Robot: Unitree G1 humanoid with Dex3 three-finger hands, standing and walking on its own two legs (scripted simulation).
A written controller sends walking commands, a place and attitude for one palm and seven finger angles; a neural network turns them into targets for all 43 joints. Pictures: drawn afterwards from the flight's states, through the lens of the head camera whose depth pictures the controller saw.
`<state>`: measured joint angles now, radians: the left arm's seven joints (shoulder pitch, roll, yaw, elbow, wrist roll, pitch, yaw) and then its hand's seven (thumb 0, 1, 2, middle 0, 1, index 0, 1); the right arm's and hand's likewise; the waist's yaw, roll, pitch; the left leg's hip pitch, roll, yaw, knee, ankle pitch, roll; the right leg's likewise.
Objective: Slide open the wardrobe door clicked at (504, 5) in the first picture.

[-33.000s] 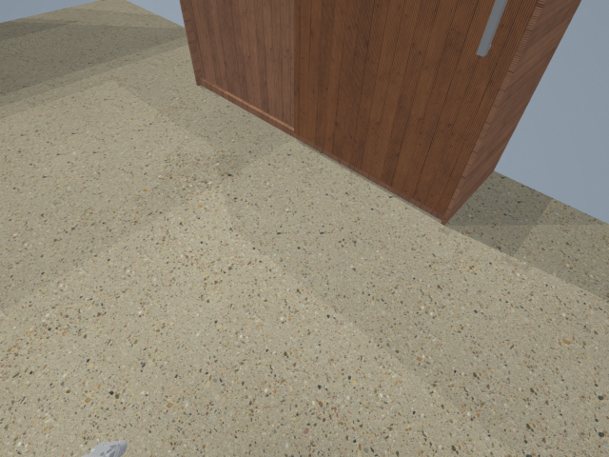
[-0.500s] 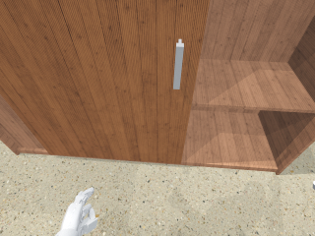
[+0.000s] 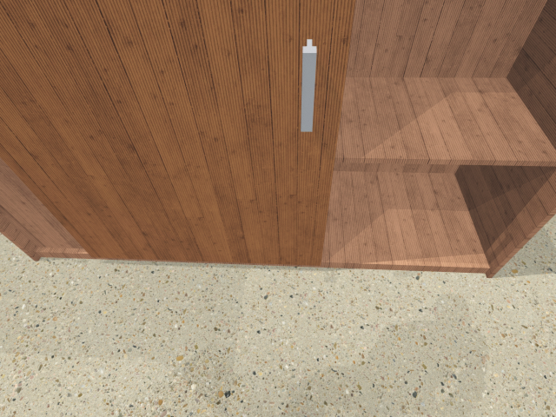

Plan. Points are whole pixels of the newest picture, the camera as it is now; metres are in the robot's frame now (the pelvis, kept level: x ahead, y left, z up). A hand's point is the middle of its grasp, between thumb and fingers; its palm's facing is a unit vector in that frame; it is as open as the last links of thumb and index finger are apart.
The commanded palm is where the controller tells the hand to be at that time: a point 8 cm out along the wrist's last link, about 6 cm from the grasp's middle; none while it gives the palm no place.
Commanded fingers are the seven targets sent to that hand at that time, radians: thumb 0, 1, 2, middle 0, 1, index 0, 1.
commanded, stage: let the arm hang, fingers relaxed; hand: right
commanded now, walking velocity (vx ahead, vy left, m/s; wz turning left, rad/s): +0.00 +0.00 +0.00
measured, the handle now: (308, 87) +0.71 -0.02 +0.08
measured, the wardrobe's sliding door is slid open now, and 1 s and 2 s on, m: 0.66 0.66 0.66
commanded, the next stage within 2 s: look to check the result in 0.64 s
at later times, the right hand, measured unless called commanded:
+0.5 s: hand out of the picture +0.05 -0.19 -0.17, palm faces -0.01 +0.98 -0.20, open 7.3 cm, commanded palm none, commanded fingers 0.00 -0.90 -0.90 0.20 0.30 0.20 0.30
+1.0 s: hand out of the picture +0.04 -0.18 -0.17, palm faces -0.02 +0.98 -0.20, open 7.4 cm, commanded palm none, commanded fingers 0.00 -0.90 -0.90 0.20 0.30 0.20 0.30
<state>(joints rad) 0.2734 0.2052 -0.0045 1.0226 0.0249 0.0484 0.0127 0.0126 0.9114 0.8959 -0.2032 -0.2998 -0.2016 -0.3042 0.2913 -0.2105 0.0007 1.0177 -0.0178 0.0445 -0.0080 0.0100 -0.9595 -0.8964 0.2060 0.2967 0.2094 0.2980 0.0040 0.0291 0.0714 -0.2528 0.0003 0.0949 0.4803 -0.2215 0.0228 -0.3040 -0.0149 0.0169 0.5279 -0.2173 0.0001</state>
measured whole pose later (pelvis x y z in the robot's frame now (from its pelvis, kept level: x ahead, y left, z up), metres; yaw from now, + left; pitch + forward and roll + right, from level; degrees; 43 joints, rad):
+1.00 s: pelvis +0.03 -0.01 +0.01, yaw +2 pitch -1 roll +0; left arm 0.22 0.16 0.00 1.13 0.01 0.01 0.03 0.01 0.92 0.90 -0.20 -0.30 -0.20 -0.30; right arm 0.25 -0.16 -0.01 1.15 -0.02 0.00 -0.03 0.01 -0.91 -0.90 0.20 0.30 0.20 0.30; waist 0.00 -0.01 0.05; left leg -0.17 0.01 0.05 0.40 -0.22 0.01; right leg -0.19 0.00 -0.03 0.41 -0.21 -0.01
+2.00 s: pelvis +0.04 +0.01 +0.01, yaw +2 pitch -1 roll +0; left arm 0.23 0.15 0.00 1.15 0.01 0.01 0.04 0.01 0.91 0.90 -0.20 -0.30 -0.20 -0.30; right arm 0.25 -0.16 -0.01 1.15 -0.01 -0.01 -0.03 0.01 -0.91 -0.90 0.20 0.30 0.20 0.30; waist 0.01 0.00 0.05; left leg -0.12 -0.01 0.05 0.37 -0.23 0.02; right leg -0.15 -0.02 -0.02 0.39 -0.22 0.01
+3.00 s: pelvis +0.04 +0.00 +0.01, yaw +2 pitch -1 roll +0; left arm 0.21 0.17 0.00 1.15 0.01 0.00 0.04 0.01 0.91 0.90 -0.20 -0.30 -0.20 -0.30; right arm 0.23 -0.18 -0.01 1.15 -0.01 -0.01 -0.03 0.01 -0.91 -0.90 0.20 0.30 0.20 0.30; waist 0.01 0.01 0.05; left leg -0.12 -0.01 0.05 0.36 -0.22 0.02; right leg -0.14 -0.02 -0.03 0.37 -0.21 0.00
